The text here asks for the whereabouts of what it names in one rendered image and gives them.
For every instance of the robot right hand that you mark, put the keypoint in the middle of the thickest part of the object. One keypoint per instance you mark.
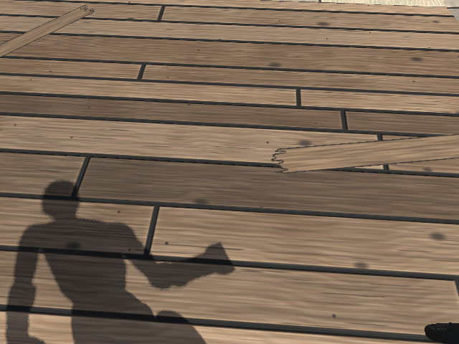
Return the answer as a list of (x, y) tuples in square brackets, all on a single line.
[(443, 332)]

